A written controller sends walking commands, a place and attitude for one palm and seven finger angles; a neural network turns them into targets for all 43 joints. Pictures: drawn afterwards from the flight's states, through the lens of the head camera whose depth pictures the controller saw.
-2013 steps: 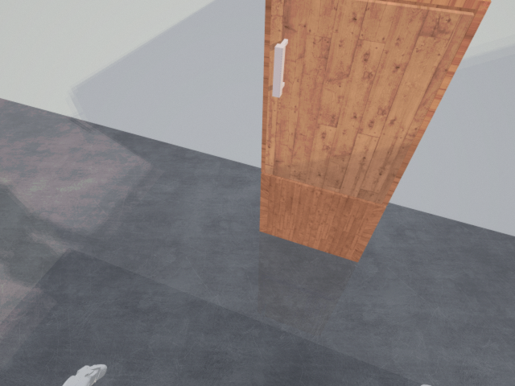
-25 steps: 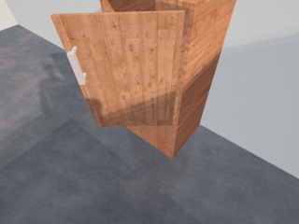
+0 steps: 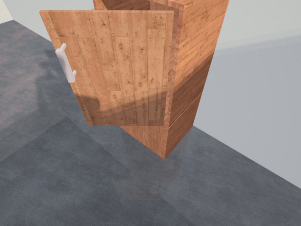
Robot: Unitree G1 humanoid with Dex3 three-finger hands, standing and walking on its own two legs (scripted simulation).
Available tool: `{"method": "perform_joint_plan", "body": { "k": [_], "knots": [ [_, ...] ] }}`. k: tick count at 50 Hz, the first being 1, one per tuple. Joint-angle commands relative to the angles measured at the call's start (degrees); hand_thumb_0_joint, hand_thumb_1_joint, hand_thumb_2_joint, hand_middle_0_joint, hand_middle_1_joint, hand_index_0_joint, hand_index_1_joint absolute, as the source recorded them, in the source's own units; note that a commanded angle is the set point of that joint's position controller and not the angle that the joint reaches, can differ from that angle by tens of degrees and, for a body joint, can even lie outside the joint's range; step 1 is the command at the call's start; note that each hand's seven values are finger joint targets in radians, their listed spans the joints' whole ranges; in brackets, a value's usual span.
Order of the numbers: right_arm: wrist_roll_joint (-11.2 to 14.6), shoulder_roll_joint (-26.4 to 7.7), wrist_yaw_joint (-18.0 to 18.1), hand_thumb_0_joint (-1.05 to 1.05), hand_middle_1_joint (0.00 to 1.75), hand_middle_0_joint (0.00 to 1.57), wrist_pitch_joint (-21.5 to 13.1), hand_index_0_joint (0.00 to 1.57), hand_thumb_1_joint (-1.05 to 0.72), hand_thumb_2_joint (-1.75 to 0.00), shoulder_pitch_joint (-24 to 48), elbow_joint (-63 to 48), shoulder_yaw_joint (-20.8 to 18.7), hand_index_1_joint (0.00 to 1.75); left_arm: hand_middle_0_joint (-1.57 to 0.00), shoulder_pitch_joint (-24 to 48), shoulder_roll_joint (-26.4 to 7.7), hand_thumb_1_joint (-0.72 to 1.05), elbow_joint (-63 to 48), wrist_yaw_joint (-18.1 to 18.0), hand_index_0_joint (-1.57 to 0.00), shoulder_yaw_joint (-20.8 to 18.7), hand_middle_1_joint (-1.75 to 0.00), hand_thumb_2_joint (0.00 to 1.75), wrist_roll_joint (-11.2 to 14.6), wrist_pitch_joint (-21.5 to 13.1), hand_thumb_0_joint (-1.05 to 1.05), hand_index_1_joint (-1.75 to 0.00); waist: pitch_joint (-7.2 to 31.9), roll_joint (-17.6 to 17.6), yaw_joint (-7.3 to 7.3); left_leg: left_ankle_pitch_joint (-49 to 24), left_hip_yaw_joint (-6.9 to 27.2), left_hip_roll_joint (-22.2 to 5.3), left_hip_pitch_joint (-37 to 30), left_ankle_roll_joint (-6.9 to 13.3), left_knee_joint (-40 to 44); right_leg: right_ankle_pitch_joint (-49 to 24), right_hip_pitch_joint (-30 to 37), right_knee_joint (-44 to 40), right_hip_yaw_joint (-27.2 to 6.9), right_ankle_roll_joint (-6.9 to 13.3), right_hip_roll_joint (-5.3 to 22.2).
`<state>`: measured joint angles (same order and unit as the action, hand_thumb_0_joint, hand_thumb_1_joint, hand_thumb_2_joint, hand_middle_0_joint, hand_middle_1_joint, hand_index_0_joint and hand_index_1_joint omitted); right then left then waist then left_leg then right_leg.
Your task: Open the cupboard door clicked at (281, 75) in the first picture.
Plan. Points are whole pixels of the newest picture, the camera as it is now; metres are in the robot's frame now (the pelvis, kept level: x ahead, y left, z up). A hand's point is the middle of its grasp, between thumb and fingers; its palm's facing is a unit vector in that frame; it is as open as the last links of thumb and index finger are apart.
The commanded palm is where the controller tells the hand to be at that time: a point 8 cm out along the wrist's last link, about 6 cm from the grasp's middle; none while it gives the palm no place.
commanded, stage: shuffle to correct the standing spot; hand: left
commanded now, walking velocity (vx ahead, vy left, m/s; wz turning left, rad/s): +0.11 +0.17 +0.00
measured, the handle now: (67, 63) +0.63 +0.36 +0.08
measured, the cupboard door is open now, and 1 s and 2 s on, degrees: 39 39 39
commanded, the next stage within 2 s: come to a stop and stand still in 0.86 s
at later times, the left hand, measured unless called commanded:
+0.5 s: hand out of the picture +0.08 +0.24 -0.16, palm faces +0.06 -0.97 -0.24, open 7.4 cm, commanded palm none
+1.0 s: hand out of the picture +0.07 +0.31 -0.18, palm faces +0.13 -0.97 -0.22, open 7.4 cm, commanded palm none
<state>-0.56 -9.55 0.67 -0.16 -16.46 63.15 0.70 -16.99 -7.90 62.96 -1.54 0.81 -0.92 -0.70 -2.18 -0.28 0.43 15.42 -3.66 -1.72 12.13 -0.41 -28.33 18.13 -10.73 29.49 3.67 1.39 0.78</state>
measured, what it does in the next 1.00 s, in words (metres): steps to the left: right foot, then left foot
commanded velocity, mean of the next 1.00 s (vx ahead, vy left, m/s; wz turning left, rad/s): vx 0.08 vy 0.15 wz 0.00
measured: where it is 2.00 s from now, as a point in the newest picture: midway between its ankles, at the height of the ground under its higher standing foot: outside the picture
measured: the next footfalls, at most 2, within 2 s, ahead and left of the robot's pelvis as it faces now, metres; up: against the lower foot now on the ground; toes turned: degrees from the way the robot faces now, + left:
right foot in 0.56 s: +0.11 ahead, -0.03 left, +0.00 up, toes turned -6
left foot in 1.00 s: +0.20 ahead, +0.25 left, +0.00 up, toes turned +8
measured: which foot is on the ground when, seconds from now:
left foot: down 0.00-0.56, up 0.58-0.98, down 1.00-1.00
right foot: down 0.00-0.22, up 0.24-0.54, down 0.56-1.00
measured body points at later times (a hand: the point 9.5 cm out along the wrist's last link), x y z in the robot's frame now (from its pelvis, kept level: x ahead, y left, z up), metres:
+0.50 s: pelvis +0.05 +0.05 +0.00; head +0.07 +0.04 +0.45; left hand +0.08 +0.29 -0.15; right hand +0.07 -0.16 -0.17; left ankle +0.04 +0.13 -0.74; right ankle +0.05 -0.04 -0.71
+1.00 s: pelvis +0.12 +0.12 -0.01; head +0.15 +0.13 +0.44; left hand +0.07 +0.36 -0.16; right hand +0.21 -0.13 -0.15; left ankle +0.16 +0.25 -0.74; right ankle +0.07 -0.03 -0.74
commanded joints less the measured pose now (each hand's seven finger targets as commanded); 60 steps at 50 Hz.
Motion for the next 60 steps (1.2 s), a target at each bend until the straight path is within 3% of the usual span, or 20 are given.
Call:
{"method": "perform_joint_plan", "body": {
  "k": [1,5,9,11,12,16,23,26,27,28,29,30,35,45,47,48,50,52,56,60],
  "knots": [
    [-0.5,-3.8,0.1,0.00,0.30,0.20,-0.1,0.20,-0.90,-0.90,1.0,-4.1,-1.6,0.30,-0.20,-7.1,-11.6,0.90,-2.1,-0.6,-0.20,-4.0,-0.30,0.90,-0.4,-0.7,0.00,-0.30,-3.6,8.5,2.53,9.7,-0.7,0.1,13.0,0.7,-11.1,-5.1,3.1,-13.8,-18.4,7.7,17.4],
    [-0.1,-3.5,-0.3,0.00,0.30,0.20,-0.4,0.20,-0.90,-0.90,3.0,-6.4,-2.0,0.30,-0.20,-7.6,-11.4,0.90,-2.9,-0.9,-0.20,-5.0,-0.30,0.90,-1.2,-1.2,0.00,-0.30,-3.4,6.9,2.74,12.3,1.5,-1.3,17.9,0.8,-16.6,-22.5,6.9,-11.0,-16.9,11.0,20.2],
    [-0.1,-2.8,-0.4,0.00,0.30,0.20,-1.0,0.20,-0.90,-0.90,-5.8,-3.7,-2.0,0.30,-0.20,-2.2,-10.9,0.90,-4.6,-0.6,-0.20,-5.0,-0.30,0.90,-0.7,-0.2,0.00,-0.30,-0.7,4.9,-1.68,-2.1,-2.4,1.2,-4.9,0.9,2.1,-9.7,-6.9,-1.7,-5.7,4.5,11.9],
    [-1.2,-10.5,0.1,0.00,0.30,0.20,-1.0,0.20,-0.90,-0.90,-11.4,-3.5,-3.6,0.30,-0.20,-1.1,-6.1,0.90,-6.7,-0.1,-0.20,-4.2,-0.30,0.90,-0.5,0.7,0.00,-0.30,1.1,-16.8,-3.44,-4.9,18.7,-14.7,-11.5,8.9,10.8,15.8,-20.4,18.5,4.6,-0.5,0.8],
    [-0.9,-11.3,0.3,0.00,0.30,0.20,-0.4,0.20,-0.90,-0.90,-12.8,-4.2,-3.9,0.30,-0.20,0.9,-5.7,0.90,-8.4,-0.2,-0.20,-3.8,-0.30,0.90,-1.0,0.9,0.00,-0.30,-0.2,-15.2,-4.11,-2.6,22.3,-18.1,-8.3,13.7,14.0,20.7,-22.9,28.5,1.7,0.2,0.6],
    [-1.0,-6.9,0.5,0.00,0.30,0.20,-1.2,0.20,-0.90,-0.90,-2.0,-7.6,-2.4,0.30,-0.20,0.2,-4.9,0.90,-6.4,0.6,-0.20,-3.9,-0.30,0.90,-1.0,1.0,0.00,-0.30,-2.3,-6.4,-0.09,3.6,16.4,-13.8,3.3,13.2,16.7,9.0,-19.6,35.1,-0.8,0.8,4.7],
    [-1.2,-6.9,0.5,0.00,0.30,0.20,-1.6,0.20,-0.90,-0.90,-5.1,-6.7,-2.6,0.30,-0.20,1.4,-3.2,0.90,-7.2,0.5,-0.20,-3.0,-0.30,0.90,-1.1,0.8,0.00,-0.30,0.9,-3.4,-0.56,-13.1,9.7,-11.2,-1.3,13.7,13.0,7.9,-12.3,16.3,2.6,-0.4,2.7],
    [-0.8,-7.1,0.3,0.00,0.30,0.20,-1.1,0.20,-0.90,-0.90,-4.2,-6.7,-2.6,0.30,-0.20,-2.8,-3.3,0.90,-6.5,0.2,-0.20,-3.3,-0.30,0.90,-1.1,0.0,0.00,-0.30,2.6,-0.7,2.42,-8.8,6.9,-9.1,3.7,10.8,6.2,-1.4,0.1,0.8,2.5,-0.5,2.6],
    [-0.3,-5.8,0.0,0.00,0.30,0.20,-1.2,0.20,-0.90,-0.90,-3.6,-6.8,-2.5,0.30,-0.20,-5.5,-6.0,0.90,-5.9,-0.1,-0.20,-3.9,-0.30,0.90,-1.3,-0.6,0.00,-0.30,3.6,5.3,3.87,-3.0,4.2,-5.7,10.5,7.7,0.8,-4.0,9.1,-4.9,-2.8,0.6,6.7],
    [0.1,-3.7,-0.3,0.00,0.30,0.20,-1.3,0.20,-0.90,-0.90,-3.1,-8.1,-2.3,0.30,-0.20,-9.8,-11.1,0.90,-5.1,-0.7,-0.20,-5.0,-0.30,0.90,-1.7,-1.2,0.00,-0.30,3.5,19.1,5.34,10.1,-1.7,1.7,22.3,3.2,-12.1,-4.9,16.4,-11.8,-23.9,6.1,21.8],
    [-1.1,-6.0,-0.4,0.00,0.30,0.20,-0.9,0.20,-0.90,-0.90,-0.5,-9.8,-2.9,0.30,-0.20,-11.9,-14.1,0.90,-5.1,-0.7,-0.20,-5.7,-0.30,0.90,-0.9,-1.2,0.00,-0.30,1.2,16.0,5.69,18.8,0.3,2.5,26.0,1.0,-24.6,-12.4,12.7,-16.3,-32.4,11.8,30.0],
    [-1.4,-6.5,-0.4,0.00,0.30,0.20,-0.5,0.20,-0.90,-0.90,-1.4,-9.1,-3.3,0.30,-0.20,-9.9,-13.0,0.90,-5.7,-0.8,-0.20,-5.6,-0.30,0.90,-0.6,-1.4,0.00,-0.30,0.2,8.8,3.92,15.4,3.8,0.6,25.4,0.7,-30.6,-11.1,8.8,-16.5,-28.5,13.4,29.0],
    [-0.9,-3.4,-1.7,0.00,0.30,0.20,1.2,0.20,-0.90,-0.90,-2.5,-6.5,-3.2,0.30,-0.20,-3.3,-9.2,0.90,-7.2,-0.4,-0.20,-4.7,-0.30,0.90,-0.4,-2.7,0.00,-0.30,-0.5,8.7,0.13,2.0,2.2,-0.8,22.0,-1.5,-34.6,-30.3,2.3,-13.4,-7.8,7.1,17.4],
    [0.1,-3.4,-1.7,0.00,0.30,0.20,0.8,0.20,-0.90,-0.90,6.2,-10.5,-3.0,0.30,-0.20,-4.7,-14.3,0.90,-6.0,-0.4,-0.20,-6.5,-0.30,0.90,-1.3,-0.6,0.00,-0.30,1.2,11.8,3.11,1.8,-2.7,0.7,12.1,-2.4,-10.7,-28.5,2.6,-6.7,-5.7,6.0,17.7],
    [0.1,-3.9,-1.4,0.00,0.30,0.20,0.4,0.20,-0.90,-0.90,2.8,-9.4,-3.3,0.30,-0.20,-3.7,-14.0,0.90,-6.2,-0.7,-0.20,-6.6,-0.30,0.90,-1.3,0.2,0.00,-0.30,1.9,11.8,1.19,-2.7,-4.4,1.6,3.3,-2.1,-1.5,-25.8,-1.2,-1.4,-4.4,4.1,16.1],
    [0.0,-5.5,-1.0,0.00,0.30,0.20,0.1,0.20,-0.90,-0.90,-0.9,-8.5,-3.5,0.30,-0.20,-3.1,-13.0,0.90,-6.4,-0.8,-0.20,-6.4,-0.30,0.90,-1.1,0.5,0.00,-0.30,4.2,7.6,-0.42,-8.4,-4.5,0.7,-4.0,-1.5,4.1,-22.7,-3.6,4.6,-2.9,2.8,13.8],
    [-0.3,-13.8,0.0,0.00,0.30,0.20,-0.2,0.20,-0.90,-0.90,-6.8,-8.0,-5.1,0.30,-0.20,-3.6,-6.3,0.90,-7.8,-0.7,-0.20,-4.7,-0.30,0.90,-0.2,1.7,0.00,-0.30,10.1,-15.4,-2.18,-38.8,17.1,-19.2,-12.0,8.4,7.0,19.6,-16.3,25.7,2.0,-2.3,2.9],
    [-0.8,-12.2,0.6,0.00,0.30,0.20,0.2,0.20,-0.90,-0.90,-3.5,-10.1,-4.2,0.30,-0.20,-3.5,-4.7,0.90,-9.1,-1.4,-0.20,-3.9,-0.30,0.90,-0.5,2.3,0.00,-0.30,4.1,-6.4,-1.16,-32.4,16.3,-22.1,-0.1,14.1,10.0,18.2,-15.5,34.8,-3.0,-0.9,4.1],
    [-0.8,-6.4,1.4,0.00,0.30,0.20,-1.1,0.20,-0.90,-0.90,2.9,-9.2,-2.4,0.30,-0.20,-5.0,-5.3,0.90,-4.4,-0.6,-0.20,-3.5,-0.30,0.90,-0.4,2.3,0.00,-0.30,3.9,-8.6,0.83,-28.2,9.3,-14.6,2.4,9.3,11.6,6.5,-11.6,30.7,-5.2,-2.2,3.6],
    [-1.0,-8.8,2.2,0.00,0.30,0.20,-0.4,0.20,-0.90,-0.90,0.1,-7.9,-3.8,0.30,-0.20,-3.1,-6.5,0.90,-5.7,0.1,-0.20,-4.2,-0.30,0.90,-0.6,3.7,0.00,-0.30,5.3,-5.0,-0.82,-24.6,11.6,-18.0,-2.4,10.8,11.8,7.7,-14.5,29.7,-4.8,-2.8,2.2]
  ]
}}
